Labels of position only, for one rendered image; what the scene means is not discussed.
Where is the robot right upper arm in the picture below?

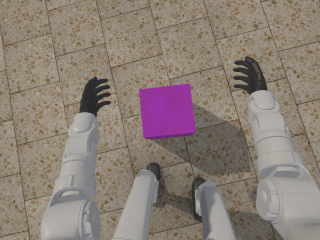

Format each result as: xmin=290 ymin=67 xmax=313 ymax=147
xmin=255 ymin=176 xmax=320 ymax=240

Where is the carton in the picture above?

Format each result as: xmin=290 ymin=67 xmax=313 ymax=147
xmin=139 ymin=83 xmax=196 ymax=140

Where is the right robot hand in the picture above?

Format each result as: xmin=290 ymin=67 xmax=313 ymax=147
xmin=233 ymin=56 xmax=268 ymax=96

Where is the left robot forearm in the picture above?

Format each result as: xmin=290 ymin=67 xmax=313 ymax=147
xmin=40 ymin=112 xmax=100 ymax=240

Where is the robot left upper arm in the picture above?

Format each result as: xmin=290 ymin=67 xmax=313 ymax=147
xmin=41 ymin=199 xmax=102 ymax=240

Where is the right robot forearm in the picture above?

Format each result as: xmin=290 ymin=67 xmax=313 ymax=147
xmin=247 ymin=90 xmax=320 ymax=191

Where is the left robot foot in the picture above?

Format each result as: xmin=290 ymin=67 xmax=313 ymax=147
xmin=146 ymin=162 xmax=161 ymax=182

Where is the right robot shin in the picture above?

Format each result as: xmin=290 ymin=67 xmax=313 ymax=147
xmin=198 ymin=181 xmax=222 ymax=215

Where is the left robot hand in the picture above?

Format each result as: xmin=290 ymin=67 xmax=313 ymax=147
xmin=79 ymin=76 xmax=112 ymax=117

